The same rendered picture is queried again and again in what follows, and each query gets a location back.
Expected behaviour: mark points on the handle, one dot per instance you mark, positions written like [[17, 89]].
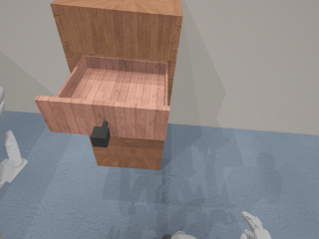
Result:
[[100, 136]]

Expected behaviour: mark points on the robot left hand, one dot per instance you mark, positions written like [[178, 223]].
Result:
[[10, 168]]

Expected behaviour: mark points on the right robot shin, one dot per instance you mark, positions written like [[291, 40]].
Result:
[[179, 232]]

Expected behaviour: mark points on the robot right hand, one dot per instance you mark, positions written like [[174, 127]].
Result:
[[256, 227]]

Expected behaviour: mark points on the cabinet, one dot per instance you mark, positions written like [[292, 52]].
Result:
[[145, 30]]

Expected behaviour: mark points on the drawer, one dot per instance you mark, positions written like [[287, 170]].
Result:
[[131, 95]]

